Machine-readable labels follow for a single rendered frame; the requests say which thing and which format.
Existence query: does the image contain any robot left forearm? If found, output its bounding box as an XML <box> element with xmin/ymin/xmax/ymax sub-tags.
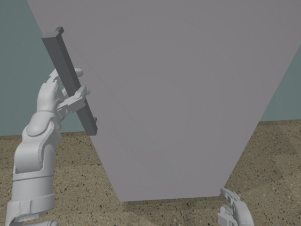
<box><xmin>5</xmin><ymin>112</ymin><xmax>62</xmax><ymax>226</ymax></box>

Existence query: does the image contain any right robot hand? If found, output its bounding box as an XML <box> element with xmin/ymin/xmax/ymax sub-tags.
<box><xmin>217</xmin><ymin>188</ymin><xmax>254</xmax><ymax>226</ymax></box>

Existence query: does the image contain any handle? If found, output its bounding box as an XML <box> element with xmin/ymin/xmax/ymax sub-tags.
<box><xmin>41</xmin><ymin>27</ymin><xmax>98</xmax><ymax>136</ymax></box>

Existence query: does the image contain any fridge door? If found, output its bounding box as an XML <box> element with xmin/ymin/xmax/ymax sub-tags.
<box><xmin>27</xmin><ymin>0</ymin><xmax>301</xmax><ymax>202</ymax></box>

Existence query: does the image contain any left robot hand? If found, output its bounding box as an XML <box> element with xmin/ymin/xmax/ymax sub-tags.
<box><xmin>37</xmin><ymin>68</ymin><xmax>90</xmax><ymax>122</ymax></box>

